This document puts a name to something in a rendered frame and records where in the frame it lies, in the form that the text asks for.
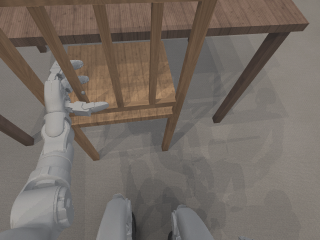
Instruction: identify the robot left hand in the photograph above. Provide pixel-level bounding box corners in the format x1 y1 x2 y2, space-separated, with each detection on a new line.
44 60 109 117

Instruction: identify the robot right shin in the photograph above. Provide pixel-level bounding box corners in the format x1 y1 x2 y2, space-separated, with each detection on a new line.
172 205 186 240

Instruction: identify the left robot forearm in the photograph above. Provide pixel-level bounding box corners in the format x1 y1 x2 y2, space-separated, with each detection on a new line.
10 111 75 229

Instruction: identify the table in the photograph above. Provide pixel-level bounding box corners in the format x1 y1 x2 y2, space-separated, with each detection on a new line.
0 0 309 146

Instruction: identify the robot left upper arm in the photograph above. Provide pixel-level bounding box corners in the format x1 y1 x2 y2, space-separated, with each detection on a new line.
0 185 75 240

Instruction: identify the chair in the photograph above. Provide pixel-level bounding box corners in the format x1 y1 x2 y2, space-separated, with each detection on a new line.
0 0 218 161

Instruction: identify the left robot thigh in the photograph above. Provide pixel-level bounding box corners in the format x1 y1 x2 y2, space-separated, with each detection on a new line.
96 198 132 240

